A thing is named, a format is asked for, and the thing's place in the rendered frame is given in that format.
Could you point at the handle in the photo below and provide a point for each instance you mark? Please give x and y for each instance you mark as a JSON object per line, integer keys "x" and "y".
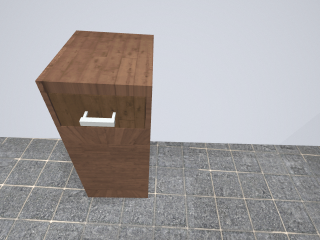
{"x": 97, "y": 122}

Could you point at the cabinet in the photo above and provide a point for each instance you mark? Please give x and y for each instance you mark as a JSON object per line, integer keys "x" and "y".
{"x": 111, "y": 162}

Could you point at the drawer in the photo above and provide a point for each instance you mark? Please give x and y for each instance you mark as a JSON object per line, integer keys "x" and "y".
{"x": 130, "y": 110}

